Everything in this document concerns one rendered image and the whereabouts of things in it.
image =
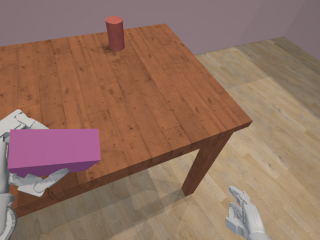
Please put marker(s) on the robot right hand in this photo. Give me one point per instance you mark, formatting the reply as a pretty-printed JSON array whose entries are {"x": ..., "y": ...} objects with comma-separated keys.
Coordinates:
[{"x": 248, "y": 218}]

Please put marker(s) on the table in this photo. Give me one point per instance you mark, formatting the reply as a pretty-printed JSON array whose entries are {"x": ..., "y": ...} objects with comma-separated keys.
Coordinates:
[{"x": 151, "y": 102}]

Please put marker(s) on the robot left hand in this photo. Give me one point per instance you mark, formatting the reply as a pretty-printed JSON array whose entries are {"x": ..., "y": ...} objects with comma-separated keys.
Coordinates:
[{"x": 30, "y": 184}]

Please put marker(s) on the sponge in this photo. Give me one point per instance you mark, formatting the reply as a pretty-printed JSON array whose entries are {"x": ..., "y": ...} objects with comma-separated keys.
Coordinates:
[{"x": 41, "y": 152}]

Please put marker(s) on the left robot forearm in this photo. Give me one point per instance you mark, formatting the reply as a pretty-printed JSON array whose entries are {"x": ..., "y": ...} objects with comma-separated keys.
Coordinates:
[{"x": 8, "y": 216}]

